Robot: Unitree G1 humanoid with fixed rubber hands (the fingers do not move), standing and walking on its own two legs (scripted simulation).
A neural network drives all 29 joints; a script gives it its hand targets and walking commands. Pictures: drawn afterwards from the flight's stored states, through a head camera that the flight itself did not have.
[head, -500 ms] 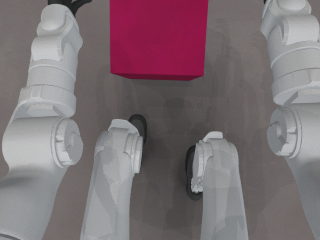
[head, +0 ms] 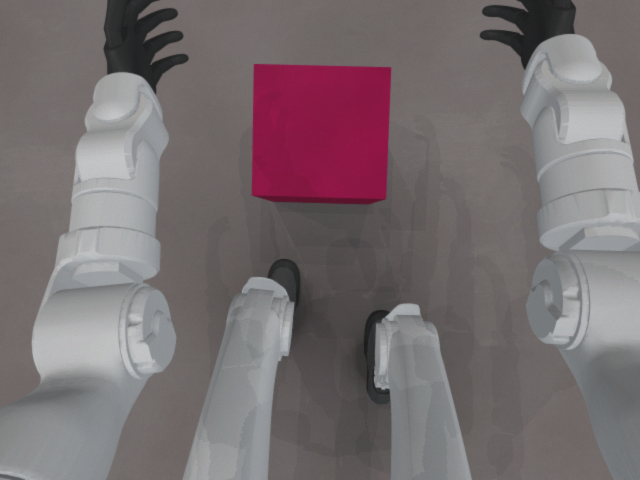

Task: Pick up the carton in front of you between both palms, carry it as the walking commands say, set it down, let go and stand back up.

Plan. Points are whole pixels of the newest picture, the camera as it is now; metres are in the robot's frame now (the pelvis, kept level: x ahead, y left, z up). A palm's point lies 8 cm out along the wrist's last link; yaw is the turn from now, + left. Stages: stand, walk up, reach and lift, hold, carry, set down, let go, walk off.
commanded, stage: set down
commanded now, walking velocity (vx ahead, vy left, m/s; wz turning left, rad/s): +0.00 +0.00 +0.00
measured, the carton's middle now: (321, 146) +0.50 +0.07 -0.44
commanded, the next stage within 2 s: let go in 0.14 s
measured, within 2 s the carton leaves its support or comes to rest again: neither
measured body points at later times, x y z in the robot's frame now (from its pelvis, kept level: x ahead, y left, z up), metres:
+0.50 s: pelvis +0.04 +0.01 +0.13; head +0.30 +0.03 +0.49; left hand +0.42 +0.26 +0.00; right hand +0.48 -0.16 +0.01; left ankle +0.13 +0.12 -0.53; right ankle +0.04 -0.12 -0.53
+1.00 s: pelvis +0.09 +0.01 +0.20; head +0.18 +0.01 +0.64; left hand +0.26 +0.25 +0.12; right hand +0.32 -0.21 +0.11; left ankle +0.13 +0.12 -0.53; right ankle +0.04 -0.12 -0.53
